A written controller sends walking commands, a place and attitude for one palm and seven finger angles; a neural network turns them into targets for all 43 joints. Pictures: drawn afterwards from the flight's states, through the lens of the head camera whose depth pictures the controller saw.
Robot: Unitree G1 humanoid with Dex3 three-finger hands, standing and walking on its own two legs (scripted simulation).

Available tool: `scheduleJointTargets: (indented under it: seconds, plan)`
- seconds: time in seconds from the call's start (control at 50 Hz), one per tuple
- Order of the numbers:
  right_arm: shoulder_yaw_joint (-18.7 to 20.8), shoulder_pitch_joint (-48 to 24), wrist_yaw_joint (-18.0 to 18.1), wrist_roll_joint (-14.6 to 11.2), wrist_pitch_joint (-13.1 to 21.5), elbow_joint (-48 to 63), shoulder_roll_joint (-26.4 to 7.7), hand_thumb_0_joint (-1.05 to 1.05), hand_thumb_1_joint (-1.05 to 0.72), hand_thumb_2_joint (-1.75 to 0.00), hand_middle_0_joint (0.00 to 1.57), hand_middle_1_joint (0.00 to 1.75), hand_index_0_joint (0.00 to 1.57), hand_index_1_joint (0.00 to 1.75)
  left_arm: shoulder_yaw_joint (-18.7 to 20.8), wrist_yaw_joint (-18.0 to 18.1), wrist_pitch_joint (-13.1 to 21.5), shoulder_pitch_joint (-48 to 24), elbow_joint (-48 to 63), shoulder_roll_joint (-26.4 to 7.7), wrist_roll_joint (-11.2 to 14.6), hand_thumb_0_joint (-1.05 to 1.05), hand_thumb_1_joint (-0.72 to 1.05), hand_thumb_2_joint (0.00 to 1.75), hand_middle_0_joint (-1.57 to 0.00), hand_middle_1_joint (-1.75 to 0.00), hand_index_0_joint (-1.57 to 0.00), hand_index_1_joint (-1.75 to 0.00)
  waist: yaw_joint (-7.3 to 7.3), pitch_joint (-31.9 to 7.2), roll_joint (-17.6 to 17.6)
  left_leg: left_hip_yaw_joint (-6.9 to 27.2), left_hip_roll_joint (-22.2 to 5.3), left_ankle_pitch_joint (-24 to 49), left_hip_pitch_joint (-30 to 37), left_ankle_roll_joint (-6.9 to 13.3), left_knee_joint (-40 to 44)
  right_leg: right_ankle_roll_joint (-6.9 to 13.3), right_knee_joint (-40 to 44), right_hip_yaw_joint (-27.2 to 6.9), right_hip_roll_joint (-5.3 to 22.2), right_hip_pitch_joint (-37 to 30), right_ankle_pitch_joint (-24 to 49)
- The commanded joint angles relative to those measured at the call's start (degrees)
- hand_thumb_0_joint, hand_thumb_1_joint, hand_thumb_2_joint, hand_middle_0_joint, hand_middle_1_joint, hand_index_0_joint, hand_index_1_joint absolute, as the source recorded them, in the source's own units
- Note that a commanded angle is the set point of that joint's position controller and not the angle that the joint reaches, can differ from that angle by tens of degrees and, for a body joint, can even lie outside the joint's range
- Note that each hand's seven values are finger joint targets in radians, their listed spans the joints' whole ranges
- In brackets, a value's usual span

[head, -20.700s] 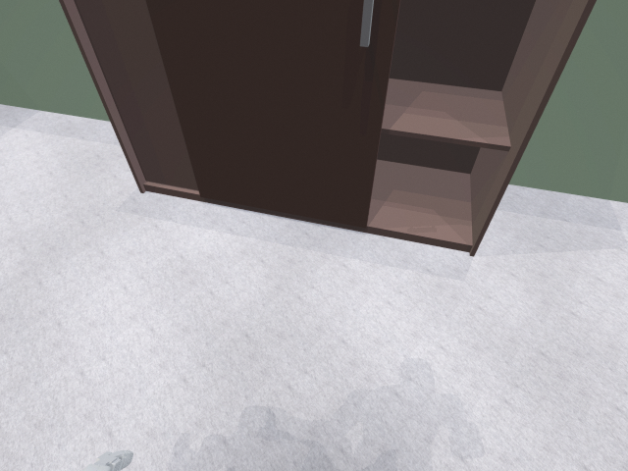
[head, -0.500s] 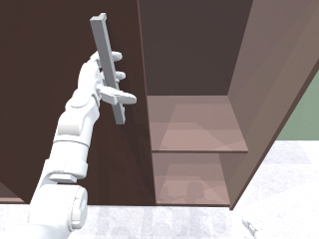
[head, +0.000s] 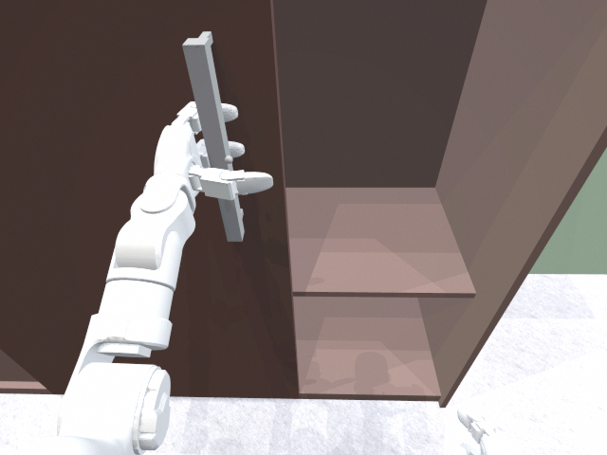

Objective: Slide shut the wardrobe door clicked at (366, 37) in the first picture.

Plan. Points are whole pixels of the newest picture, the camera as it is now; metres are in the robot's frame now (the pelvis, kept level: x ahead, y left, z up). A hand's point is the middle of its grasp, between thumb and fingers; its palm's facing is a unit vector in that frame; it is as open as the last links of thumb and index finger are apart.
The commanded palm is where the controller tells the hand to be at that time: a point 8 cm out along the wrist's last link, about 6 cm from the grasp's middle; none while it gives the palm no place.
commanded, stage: grip the handle and tug to test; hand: left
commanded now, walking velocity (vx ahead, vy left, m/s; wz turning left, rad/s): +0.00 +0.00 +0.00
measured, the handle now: (223, 150) +0.46 +0.14 +0.21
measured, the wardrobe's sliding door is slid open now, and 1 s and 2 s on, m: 0.45 0.45 0.45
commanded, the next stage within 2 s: tug the door sideways, standing still in 1.16 s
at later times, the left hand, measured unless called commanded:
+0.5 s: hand (229, 158) +0.41 +0.12 +0.23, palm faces +0.05 -1.00 -0.01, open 6.0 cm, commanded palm +0.38 +0.16 +0.22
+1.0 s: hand (230, 160) +0.40 +0.11 +0.23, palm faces +0.05 -1.00 -0.02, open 6.1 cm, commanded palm +0.36 +0.16 +0.22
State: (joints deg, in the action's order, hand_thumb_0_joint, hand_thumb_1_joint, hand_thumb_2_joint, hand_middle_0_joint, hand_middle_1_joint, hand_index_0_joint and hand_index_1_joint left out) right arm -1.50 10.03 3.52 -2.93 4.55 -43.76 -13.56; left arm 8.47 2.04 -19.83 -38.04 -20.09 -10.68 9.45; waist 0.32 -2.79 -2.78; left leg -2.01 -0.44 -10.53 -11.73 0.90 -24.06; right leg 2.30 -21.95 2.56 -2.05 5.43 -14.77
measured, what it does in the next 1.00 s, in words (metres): stands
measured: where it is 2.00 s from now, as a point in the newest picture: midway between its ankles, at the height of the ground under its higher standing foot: outside the picture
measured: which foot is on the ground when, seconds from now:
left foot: down 0.00-1.00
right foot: down 0.00-1.00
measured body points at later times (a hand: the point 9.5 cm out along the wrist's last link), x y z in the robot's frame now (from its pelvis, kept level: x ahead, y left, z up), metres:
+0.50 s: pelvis +0.01 +0.00 +0.00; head -0.02 -0.02 +0.45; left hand +0.40 +0.17 +0.23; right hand +0.16 -0.24 -0.10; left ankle +0.03 +0.11 -0.74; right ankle -0.03 -0.09 -0.74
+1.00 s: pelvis +0.02 +0.00 +0.00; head -0.02 -0.03 +0.45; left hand +0.40 +0.17 +0.23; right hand +0.18 -0.25 -0.10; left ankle +0.03 +0.11 -0.74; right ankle -0.03 -0.09 -0.74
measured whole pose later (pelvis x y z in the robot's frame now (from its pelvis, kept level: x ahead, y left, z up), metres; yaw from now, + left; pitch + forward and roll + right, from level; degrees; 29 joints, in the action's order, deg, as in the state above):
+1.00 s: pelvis +0.02 +0.00 +0.00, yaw -1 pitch -2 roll +0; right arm -1.5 8.9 2.9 -2.9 2.0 -41.7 -13.9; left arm 9.6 2.7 -22.7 -30.9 -10.1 -10.8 9.2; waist 0.8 -3.6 -3.2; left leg -3.0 -0.6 -11.7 -9.6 0.6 -23.0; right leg 2.5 -21.1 1.4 -2.1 3.8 -15.6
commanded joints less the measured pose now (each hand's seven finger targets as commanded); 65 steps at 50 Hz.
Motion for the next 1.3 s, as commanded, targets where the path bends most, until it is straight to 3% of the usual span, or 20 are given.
scheduleJointTargets:
  seconds: [0.0,0.08,0.12,0.18,0.24,0.32,0.38,0.56,0.68,0.74,0.78,0.8,0.86,0.88,0.96,0.98,1.02,1.08,1.24,1.28]
  plan:
    - [1.87,-7.67,0.59,-0.17,2.42,8.78,-6.89,0.0,-0.9,-0.9,0.2,0.3,0.2,0.3,1.67,-0.13,4.37,-28.13,14.0,-8.63,0.44,0.0,0.15,0.58,-0.37,-1.29,-0.37,-1.29,0.37,-15.03,3.28,1.83,1.33,13.58,12.09,1.13,0.71,-0.97,2.97,-1.35,-0.73,2.6,18.58]
    - [1.89,-8.29,0.54,-0.12,2.23,9.03,-6.9,0.0,-0.9,-0.9,0.2,0.3,0.2,0.3,1.06,-0.16,4.37,-25.8,15.41,-7.8,0.51,0.0,0.34,0.66,-0.39,-1.32,-0.39,-1.32,-0.31,-16.05,3.17,1.77,1.33,15.16,13.32,1.01,0.39,-0.74,2.79,-1.18,-1.02,2.05,19.58]
    - [1.84,-8.27,0.49,-0.25,2.44,9.07,-6.41,0.0,-0.9,-0.9,0.2,0.3,0.2,0.3,-1.28,-0.08,4.4,-27.94,15.84,-4.58,0.76,0.0,0.43,0.7,-0.4,-1.33,-0.4,-1.33,0.93,-15.22,3.79,1.87,1.16,14.94,13.72,1.08,0.34,-0.93,2.8,-1.04,-0.97,3.16,19.66]
    - [1.89,-8.27,0.41,0.01,2.19,8.87,-6.94,0.0,-0.9,-0.9,0.2,0.3,0.2,0.3,0.27,0.09,4.31,-26.3,15.68,-6.84,0.69,0.0,0.57,0.76,-0.42,-1.35,-0.42,-1.35,-0.12,-15.52,3.26,2.07,1.17,15.33,13.75,0.86,0.57,-0.63,2.87,-1.04,-1.17,2.66,19.22]
    - [1.84,-8.43,0.55,-0.15,2.2,9.06,-6.58,0.0,-0.9,-0.9,0.2,0.3,0.2,0.3,-0.15,-0.21,4.37,-26.89,15.78,-5.84,0.87,0.0,0.71,0.82,-0.43,-1.37,-0.43,-1.37,0.44,-15.31,5.21,1.9,1.06,15.52,13.22,1.01,0.65,-0.87,2.64,-0.98,-0.86,2.09,20.49]
    - [1.9,-8.46,0.54,-0.2,2.03,8.94,-6.51,0.0,-0.9,-0.9,0.2,0.3,0.2,0.3,-0.48,-0.04,3.99,-27.44,15.99,-5.57,0.64,0.0,0.9,0.9,-0.45,-1.4,-0.45,-1.4,0.52,-15.07,3.76,1.8,1.17,15.3,13.6,1.09,0.43,-0.84,2.82,-1.13,-0.88,2.64,20.08]
    - [1.97,-8.05,0.52,0.0,1.68,8.46,-7.08,0.0,-0.9,-0.9,0.2,0.3,0.2,0.3,0.51,0.2,3.46,-26.64,15.24,-7.59,0.14,0.0,0.9,0.9,-0.45,-1.4,-0.45,-1.4,0.07,-15.29,2.95,1.83,1.23,15.68,13.5,0.95,0.34,-0.68,2.9,-1.17,-1.01,2.35,20.04]
    - [2.13,-8.39,0.26,-0.05,1.74,9.29,-6.46,0.0,-0.9,-0.9,0.2,0.3,0.2,0.3,-1.4,0.11,3.67,-26.16,18.73,-4.47,0.34,0.0,0.9,0.9,-0.45,-1.4,-0.45,-1.4,0.41,-16.72,3.8,1.82,1.13,18.3,14.67,1.02,0.04,-0.81,2.09,-0.85,-0.87,1.65,23.38]
    - [2.0,-9.09,0.47,0.0,1.05,9.22,-7.18,0.0,-0.9,-0.9,0.2,0.3,0.2,0.3,2.02,-0.43,3.46,-23.08,17.89,-9.01,0.52,0.0,0.9,0.9,-0.45,-1.4,-0.45,-1.4,-0.71,-15.87,4.84,1.25,1.46,16.57,12.74,1.3,0.26,-1.07,2.62,-1.58,-0.69,0.13,23.57]
    - [1.97,-9.1,0.35,-0.13,1.32,9.58,-6.58,0.0,-0.9,-0.9,0.2,0.3,0.2,0.3,-0.19,-0.49,3.52,-24.63,19.48,-6.08,0.65,0.0,0.9,0.9,-0.45,-1.4,-0.45,-1.4,0.12,-15.8,3.82,1.35,1.28,17.26,13.61,1.22,0.13,-1.01,2.46,-1.31,-0.61,0.76,23.99]
    - [2.04,-9.55,0.21,-0.05,0.96,10.08,-6.93,0.0,-0.9,-0.9,0.2,0.3,0.2,0.3,1.45,-0.48,3.17,-20.87,21.29,-8.04,0.46,0.0,0.9,0.9,-0.45,-1.4,-0.45,-1.4,-1.18,-17.46,2.26,1.33,1.48,19.05,14.14,1.04,-0.19,-0.75,2.04,-1.38,-0.68,-0.66,25.58]
    - [1.88,-10.17,0.15,-0.17,1.06,10.72,-6.4,0.0,-0.9,-0.9,0.2,0.3,0.2,0.3,-0.25,-0.7,3.11,-20.9,22.73,-5.73,0.78,0.0,0.9,0.9,-0.45,-1.4,-0.45,-1.4,-0.7,-16.88,2.61,1.2,1.49,18.63,13.82,1.12,0.09,-0.97,2.1,-1.25,-0.45,-0.5,25.8]
    - [1.96,-10.46,0.01,-0.19,0.9,11.31,-6.44,0.0,-0.9,-0.9,0.2,0.3,0.2,0.3,0.21,-0.99,2.89,-17.22,24.97,-5.59,1.09,0.0,0.9,0.9,-0.45,-1.4,-0.45,-1.4,-1.14,-17.94,4.2,1.13,1.37,20.48,14.16,1.1,-0.16,-1.04,1.39,-1.06,-0.47,-1.7,28.55]
    - [1.92,-10.64,0.0,-0.13,0.49,11.06,-6.9,0.0,-0.9,-0.9,0.2,0.3,0.2,0.3,1.55,-1.07,2.54,-15.57,24.09,-7.51,1.01,0.0,0.9,0.9,-0.45,-1.4,-0.45,-1.4,-1.72,-17.12,4.25,1.08,1.4,20.24,13.51,1.06,-0.17,-1.0,1.58,-1.17,-0.55,-1.88,28.44]
    - [1.87,-11.58,-0.23,-0.19,0.35,12.3,-6.53,0.0,-0.9,-0.9,0.2,0.3,0.2,0.3,0.92,-1.66,1.82,-12.1,28.94,-5.83,1.63,0.0,0.9,0.9,-0.45,-1.4,-0.45,-1.4,-1.82,-18.32,4.47,0.75,1.35,22.67,14.12,1.11,-0.52,-1.36,0.62,-1.13,-0.17,-2.91,32.92]
    - [1.96,-11.64,-0.25,-0.09,-0.02,12.3,-7.02,0.0,-0.9,-0.9,0.2,0.3,0.2,0.3,3.28,-1.56,1.48,-9.97,29.64,-8.57,1.46,0.0,0.9,0.9,-0.45,-1.4,-0.45,-1.4,-2.61,-18.94,5.27,0.81,1.34,23.22,13.84,1.0,-0.58,-1.33,0.41,-1.13,-0.23,-3.96,33.77]
    - [1.81,-12.32,-0.42,-0.2,-0.03,13.19,-6.47,0.0,-0.9,-0.9,0.2,0.3,0.2,0.3,1.47,-1.98,0.9,-8.18,32.82,-6.05,1.83,0.0,0.9,0.9,-0.45,-1.4,-0.45,-1.4,-2.34,-18.99,5.02,0.52,1.36,24.55,14.05,1.07,-0.9,-1.51,-0.06,-0.98,0.03,-4.1,36.1]
    - [1.82,-12.83,-0.71,-0.01,-0.66,13.71,-6.89,0.0,-0.9,-0.9,0.2,0.3,0.2,0.3,3.83,-2.03,-0.45,-2.83,36.02,-8.29,1.89,0.0,0.9,0.9,-0.45,-1.4,-0.45,-1.4,-3.47,-19.62,3.78,0.37,1.35,26.64,13.89,0.87,-1.47,-1.56,-0.83,-0.98,0.12,-5.19,39.2]
    - [1.67,-13.76,-1.13,-0.29,-1.78,14.78,-6.59,0.0,-0.9,-0.9,0.2,0.3,0.2,0.3,0.93,-2.27,-4.6,0.62,41.8,-5.17,2.31,0.0,0.9,0.9,-0.45,-1.4,-0.45,-1.4,-2.53,-18.75,5.01,0.38,1.12,30.53,13.72,0.8,-2.93,-2.04,-2.34,-0.52,0.4,-4.81,44.04]
    - [1.77,-13.9,-0.9,-0.17,-2.02,13.6,-7.01,0.0,-0.9,-0.9,0.2,0.3,0.2,0.3,0.87,-1.72,-5.39,-4.92,40.94,-6.16,2.12,0.0,0.9,0.9,-0.45,-1.4,-0.45,-1.4,-2.0,-18.33,4.76,0.1,1.45,29.76,13.87,0.87,-3.45,-2.23,-2.06,-0.91,0.34,-4.25,44.92]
